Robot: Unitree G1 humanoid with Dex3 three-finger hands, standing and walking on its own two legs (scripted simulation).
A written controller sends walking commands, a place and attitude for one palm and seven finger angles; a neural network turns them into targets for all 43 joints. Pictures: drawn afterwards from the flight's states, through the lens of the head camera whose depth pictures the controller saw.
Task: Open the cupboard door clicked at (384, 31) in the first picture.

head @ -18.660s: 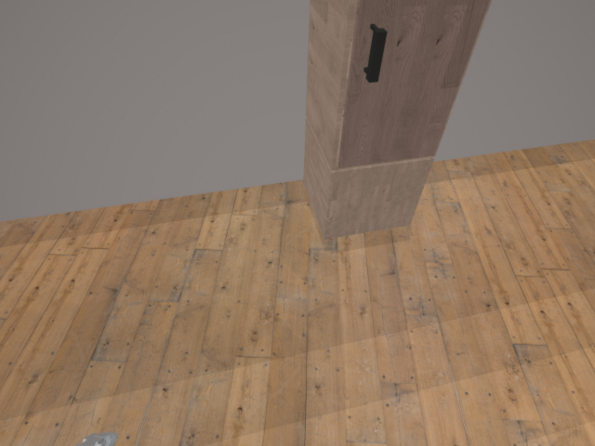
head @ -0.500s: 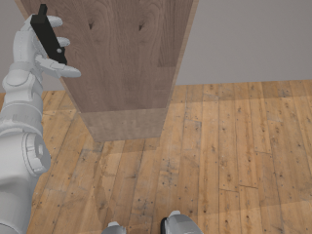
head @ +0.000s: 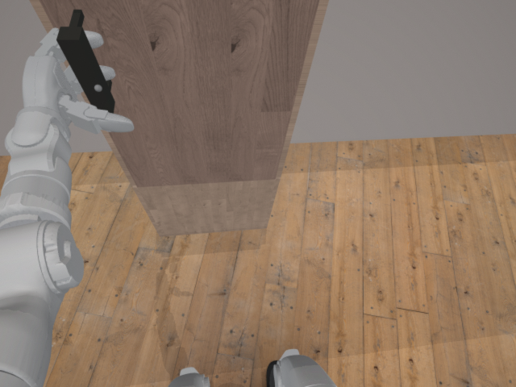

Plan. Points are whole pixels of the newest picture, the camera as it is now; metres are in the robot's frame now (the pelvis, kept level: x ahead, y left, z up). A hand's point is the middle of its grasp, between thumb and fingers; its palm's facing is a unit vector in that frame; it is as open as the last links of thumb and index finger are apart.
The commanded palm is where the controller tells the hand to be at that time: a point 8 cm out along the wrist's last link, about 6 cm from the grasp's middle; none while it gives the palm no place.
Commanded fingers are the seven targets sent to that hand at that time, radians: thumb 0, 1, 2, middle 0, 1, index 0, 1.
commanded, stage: close the thumb around the handle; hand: left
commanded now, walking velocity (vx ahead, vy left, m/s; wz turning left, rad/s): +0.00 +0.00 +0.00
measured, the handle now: (92, 64) +0.59 +0.19 +0.11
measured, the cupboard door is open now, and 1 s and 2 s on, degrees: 0 2 45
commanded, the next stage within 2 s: pull the door open along its arc in 0.68 s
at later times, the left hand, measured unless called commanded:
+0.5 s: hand (101, 83) +0.55 +0.17 +0.12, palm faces -0.02 -1.00 +0.00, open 7.2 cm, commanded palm +0.52 +0.22 +0.11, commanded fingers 0.00 0.90 0.90 -0.40 -1.35 -0.40 -1.35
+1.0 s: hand (105, 89) +0.54 +0.17 +0.11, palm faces -0.01 -1.00 +0.00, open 5.8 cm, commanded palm +0.49 +0.21 +0.11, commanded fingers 0.00 0.90 0.90 -0.40 -1.35 -0.40 -1.35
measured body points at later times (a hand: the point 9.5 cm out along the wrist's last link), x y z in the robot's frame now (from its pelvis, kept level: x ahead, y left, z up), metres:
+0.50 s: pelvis +0.01 +0.00 +0.00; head +0.13 +0.02 +0.43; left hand +0.54 +0.23 +0.12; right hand -0.04 -0.25 -0.11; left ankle -0.01 +0.11 -0.70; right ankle +0.02 -0.13 -0.70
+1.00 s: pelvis +0.01 +0.00 +0.00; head +0.12 +0.01 +0.44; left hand +0.53 +0.22 +0.12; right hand -0.02 -0.26 -0.11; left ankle -0.01 +0.11 -0.70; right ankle +0.02 -0.13 -0.70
